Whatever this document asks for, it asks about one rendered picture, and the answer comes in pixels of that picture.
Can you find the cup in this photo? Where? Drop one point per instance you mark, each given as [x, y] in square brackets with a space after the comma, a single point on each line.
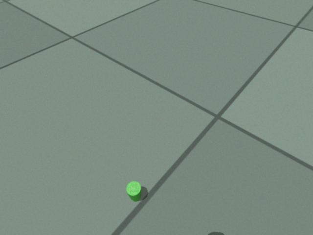
[134, 190]

